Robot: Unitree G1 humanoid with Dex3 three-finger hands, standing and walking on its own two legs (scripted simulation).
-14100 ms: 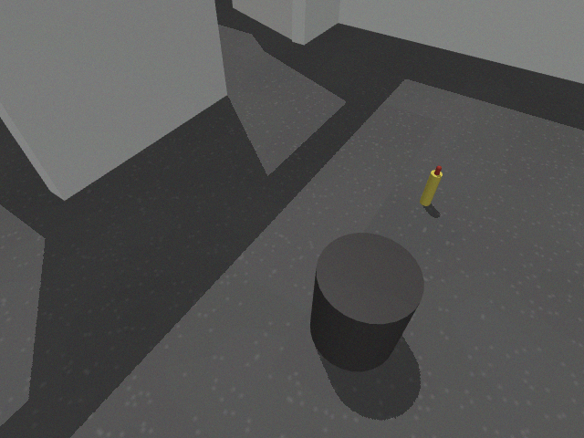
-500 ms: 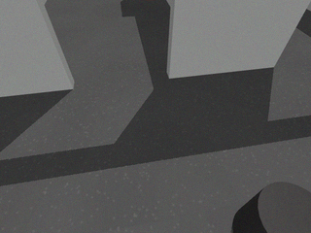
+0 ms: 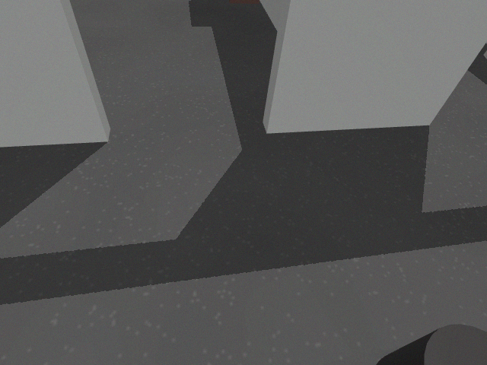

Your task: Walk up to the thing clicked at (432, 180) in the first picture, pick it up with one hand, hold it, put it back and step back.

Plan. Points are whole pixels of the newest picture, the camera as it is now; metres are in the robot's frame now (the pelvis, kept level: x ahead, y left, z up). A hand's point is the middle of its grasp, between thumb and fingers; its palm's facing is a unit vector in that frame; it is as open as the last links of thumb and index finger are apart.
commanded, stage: walk up
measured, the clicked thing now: out of the picture +0.31 -1.42 -0.66
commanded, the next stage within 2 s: none
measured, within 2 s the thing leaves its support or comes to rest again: neither
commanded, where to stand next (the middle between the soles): +0.37 -0.04 m, yaw -1 degrees
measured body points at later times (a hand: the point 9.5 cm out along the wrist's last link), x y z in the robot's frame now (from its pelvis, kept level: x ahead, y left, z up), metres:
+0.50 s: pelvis +0.19 -0.05 -0.01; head +0.21 -0.09 +0.44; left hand +0.30 +0.26 -0.09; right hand +0.24 -0.37 -0.14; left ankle +0.20 +0.10 -0.66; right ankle +0.19 -0.16 -0.74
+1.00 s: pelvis +0.31 +0.02 -0.02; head +0.38 +0.01 +0.43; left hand +0.56 +0.26 -0.14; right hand +0.24 -0.30 -0.11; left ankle +0.43 +0.08 -0.74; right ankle +0.24 -0.10 -0.68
